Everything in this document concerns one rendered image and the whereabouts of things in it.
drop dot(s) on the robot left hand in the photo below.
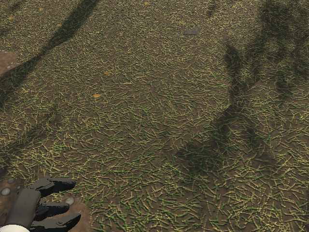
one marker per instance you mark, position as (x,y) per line
(30,212)

